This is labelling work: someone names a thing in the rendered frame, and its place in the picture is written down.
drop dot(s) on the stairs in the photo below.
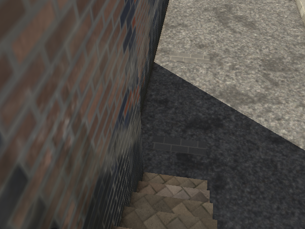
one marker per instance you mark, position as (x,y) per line
(169,202)

